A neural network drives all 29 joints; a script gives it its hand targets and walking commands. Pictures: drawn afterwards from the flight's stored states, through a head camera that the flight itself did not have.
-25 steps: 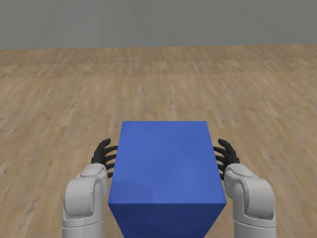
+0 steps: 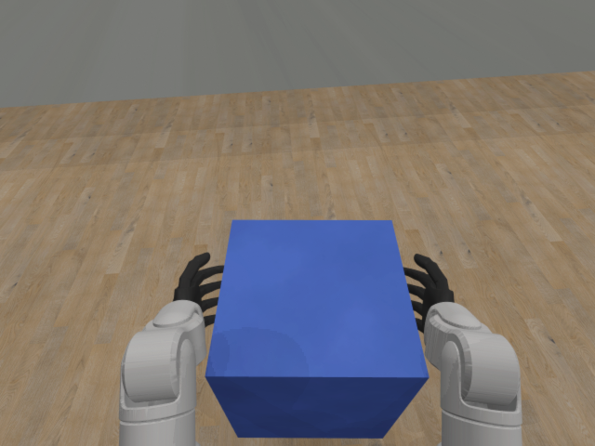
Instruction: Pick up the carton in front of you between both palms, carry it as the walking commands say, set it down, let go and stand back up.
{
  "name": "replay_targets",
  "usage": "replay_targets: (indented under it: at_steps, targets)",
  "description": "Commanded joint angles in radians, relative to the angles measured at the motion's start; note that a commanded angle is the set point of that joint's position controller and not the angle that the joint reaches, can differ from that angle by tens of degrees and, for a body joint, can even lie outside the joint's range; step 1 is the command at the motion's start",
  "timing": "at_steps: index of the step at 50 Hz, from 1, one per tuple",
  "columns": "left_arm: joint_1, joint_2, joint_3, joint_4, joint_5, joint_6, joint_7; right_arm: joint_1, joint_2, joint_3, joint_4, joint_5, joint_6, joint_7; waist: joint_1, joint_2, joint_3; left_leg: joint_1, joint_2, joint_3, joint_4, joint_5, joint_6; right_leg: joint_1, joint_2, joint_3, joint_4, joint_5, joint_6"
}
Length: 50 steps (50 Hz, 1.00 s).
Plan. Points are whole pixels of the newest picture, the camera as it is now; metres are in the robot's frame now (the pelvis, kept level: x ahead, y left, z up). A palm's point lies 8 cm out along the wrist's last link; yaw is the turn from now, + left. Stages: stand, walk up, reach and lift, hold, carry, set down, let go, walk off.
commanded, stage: carry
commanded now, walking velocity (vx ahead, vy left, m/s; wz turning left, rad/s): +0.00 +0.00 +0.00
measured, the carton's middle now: (311, 334) +0.28 +0.00 +0.02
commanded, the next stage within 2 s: hold in 1.74 s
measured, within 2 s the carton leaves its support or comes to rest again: neither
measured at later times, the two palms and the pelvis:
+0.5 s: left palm (165, 302) +0.29 +0.18 +0.09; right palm (399, 289) +0.30 -0.12 +0.09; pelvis +0.03 +0.02 +0.00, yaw +2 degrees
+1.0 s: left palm (157, 350) +0.24 +0.19 +0.07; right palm (403, 337) +0.25 -0.11 +0.07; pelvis -0.02 +0.02 -0.01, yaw +2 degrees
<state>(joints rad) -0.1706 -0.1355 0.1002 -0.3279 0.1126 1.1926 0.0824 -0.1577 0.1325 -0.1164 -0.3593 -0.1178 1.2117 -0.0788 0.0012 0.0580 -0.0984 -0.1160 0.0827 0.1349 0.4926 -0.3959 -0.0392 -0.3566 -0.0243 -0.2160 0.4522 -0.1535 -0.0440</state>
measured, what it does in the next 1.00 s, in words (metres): stands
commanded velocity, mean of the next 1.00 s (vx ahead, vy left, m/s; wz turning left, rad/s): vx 0.00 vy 0.00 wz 0.00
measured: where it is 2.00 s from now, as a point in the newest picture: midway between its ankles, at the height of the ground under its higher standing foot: outside the picture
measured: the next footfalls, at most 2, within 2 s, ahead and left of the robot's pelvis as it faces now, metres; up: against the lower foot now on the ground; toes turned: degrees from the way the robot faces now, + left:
none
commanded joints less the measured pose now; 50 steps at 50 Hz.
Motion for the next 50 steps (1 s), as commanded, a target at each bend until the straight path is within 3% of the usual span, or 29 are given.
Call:
replay_targets:
  at_steps: [1, 5, 9, 16, 18, 23, 31, 38, 50]
  targets:
    - [-0.364, -0.873, -0.669, 0.009, -0.384, 0.022, -0.257, -0.444, 0.857, 0.736, -0.023, 0.405, 0.016, 0.248, 0.002, -0.186, -0.303, -0.088, 0.025, -0.024, -0.113, 0.211, -0.012, 0.439, -0.198, 0.184, 0.026, 0.813, -0.033]
    - [-0.421, -0.908, -0.688, -0.02, -0.398, 0.011, -0.251, -0.473, 0.897, 0.739, -0.029, 0.423, 0.004, 0.25, 0.001, -0.098, -0.353, -0.012, 0.042, -0.031, -0.037, 0.492, -0.017, 0.383, -0.172, 0.148, 0.082, 0.838, -0.03]
    - [-0.443, -0.918, -0.708, -0.057, -0.405, 0.008, -0.245, -0.46, 0.911, 0.728, -0.036, 0.42, -0.003, 0.248, 0.0, -0.068, -0.356, -0.001, 0.039, -0.032, -0.03, 0.579, -0.017, 0.353, -0.151, 0.129, 0.106, 0.815, -0.03]
    - [-0.431, -0.902, -0.72, -0.067, -0.405, 0.012, -0.246, -0.429, 0.891, 0.712, -0.03, 0.405, -0.003, 0.247, -0.001, -0.002, -0.302, 0.084, 0.072, -0.021, 0.004, 0.852, -0.006, 0.205, -0.097, 0.072, 0.119, 0.54, 0.004]
    - [-0.436, -0.899, -0.723, -0.068, -0.407, 0.014, -0.248, -0.432, 0.887, 0.71, -0.03, 0.402, -0.003, 0.248, -0.002, 0.001, -0.285, 0.066, 0.075, -0.015, 0.017, 0.873, -0.004, 0.206, -0.091, 0.063, 0.114, 0.515, 0.01]
    - [-0.442, -0.894, -0.72, -0.057, -0.408, 0.02, -0.252, -0.447, 0.881, 0.711, -0.028, 0.402, 0.002, 0.249, -0.001, -0.034, -0.267, 0.013, 0.067, -0.014, -0.004, 0.728, -0.002, 0.249, -0.12, 0.082, 0.113, 0.597, 0.001]
    - [-0.441, -0.892, -0.709, -0.026, -0.396, 0.023, -0.25, -0.455, 0.878, 0.71, -0.003, 0.404, 0.007, 0.254, -0.003, 0.008, -0.235, 0.048, 0.109, -0.008, 0.002, 0.825, 0.022, 0.149, -0.113, 0.065, 0.144, 0.343, 0.018]
    - [-0.466, -0.903, -0.718, -0.04, -0.408, 0.017, -0.256, -0.475, 0.894, 0.716, -0.01, 0.401, -0.002, 0.256, -0.004, -0.033, -0.226, -0.029, 0.084, -0.001, -0.004, 0.514, 0.042, 0.178, -0.136, 0.087, 0.119, 0.346, 0.01]
    - [-0.457, -0.886, -0.695, 0.089, -0.329, -0.107, -0.268, -0.477, 0.887, 0.712, 0.12, 0.334, -0.128, 0.265, -0.001, -0.047, -0.17, -0.104, 0.081, -0.03, -0.069, 0.249, 0.059, 0.158, -0.145, 0.111, 0.054, 0.198, 0.018]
